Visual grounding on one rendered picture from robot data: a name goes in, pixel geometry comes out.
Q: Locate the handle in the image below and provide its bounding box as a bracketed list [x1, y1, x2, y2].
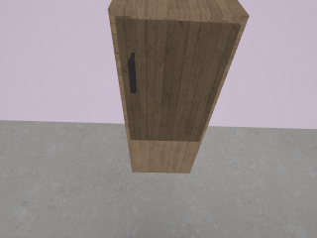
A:
[128, 53, 137, 93]

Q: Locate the cupboard door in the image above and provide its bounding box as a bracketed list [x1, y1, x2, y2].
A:
[116, 18, 241, 142]

